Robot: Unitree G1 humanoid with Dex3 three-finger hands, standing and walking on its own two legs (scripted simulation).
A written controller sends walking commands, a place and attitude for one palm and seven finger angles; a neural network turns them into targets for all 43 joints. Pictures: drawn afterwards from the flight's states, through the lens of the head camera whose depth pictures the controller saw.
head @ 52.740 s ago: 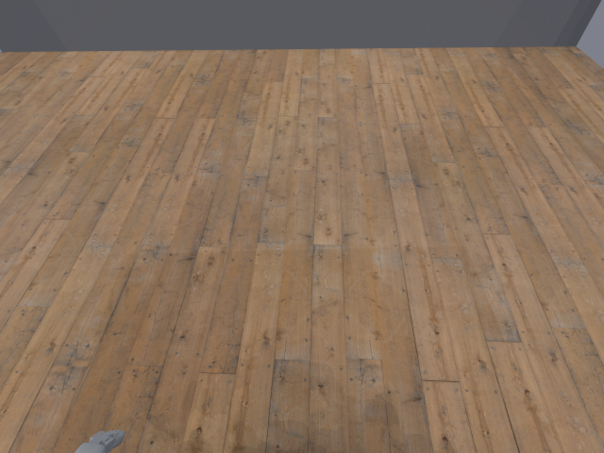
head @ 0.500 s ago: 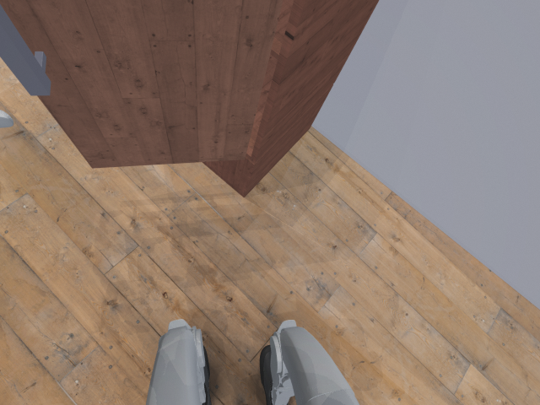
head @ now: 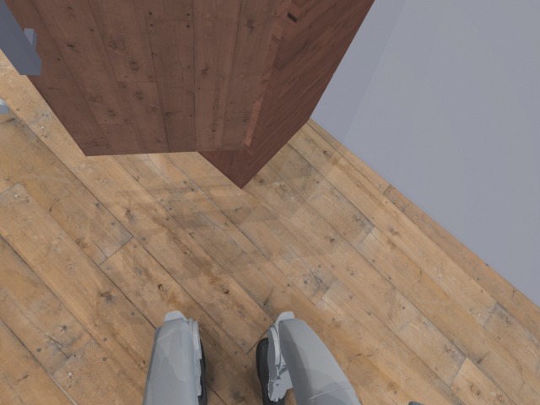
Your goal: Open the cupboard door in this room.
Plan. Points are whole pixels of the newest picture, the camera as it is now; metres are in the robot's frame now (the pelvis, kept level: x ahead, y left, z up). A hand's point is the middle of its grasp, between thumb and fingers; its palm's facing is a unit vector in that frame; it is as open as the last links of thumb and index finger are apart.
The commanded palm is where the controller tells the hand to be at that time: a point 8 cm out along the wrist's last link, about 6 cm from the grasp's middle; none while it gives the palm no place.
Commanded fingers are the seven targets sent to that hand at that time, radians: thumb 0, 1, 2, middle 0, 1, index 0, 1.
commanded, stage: slide the fingers in behind the handle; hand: left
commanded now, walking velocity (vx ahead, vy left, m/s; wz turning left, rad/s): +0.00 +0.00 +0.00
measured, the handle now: (1, 6) +0.59 +0.29 +0.08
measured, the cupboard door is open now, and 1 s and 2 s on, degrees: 48 48 49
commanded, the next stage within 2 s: close the thumb around the handle in 1.30 s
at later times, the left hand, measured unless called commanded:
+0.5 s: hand out of the picture +0.54 +0.29 +0.08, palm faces +0.07 -1.00 +0.00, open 14.0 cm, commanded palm +0.52 +0.30 +0.08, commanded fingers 0.00 -0.50 0.30 -0.30 -1.20 -0.30 -1.20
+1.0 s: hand (21, 49) +0.53 +0.26 +0.08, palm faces +0.10 -0.99 -0.02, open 14.1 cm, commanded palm +0.51 +0.28 +0.08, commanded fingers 0.00 -0.50 0.30 -0.30 -1.20 -0.30 -1.20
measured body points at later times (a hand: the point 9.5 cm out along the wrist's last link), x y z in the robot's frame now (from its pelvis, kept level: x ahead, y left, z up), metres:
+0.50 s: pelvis +0.01 +0.01 +0.01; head +0.19 +0.06 +0.42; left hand +0.53 +0.34 +0.08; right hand +0.01 -0.26 -0.08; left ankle +0.05 +0.09 -0.61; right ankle +0.02 -0.13 -0.61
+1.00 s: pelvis +0.01 -0.01 +0.02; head +0.18 +0.03 +0.43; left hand +0.52 +0.31 +0.08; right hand +0.03 -0.28 -0.09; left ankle +0.05 +0.09 -0.61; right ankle +0.02 -0.13 -0.61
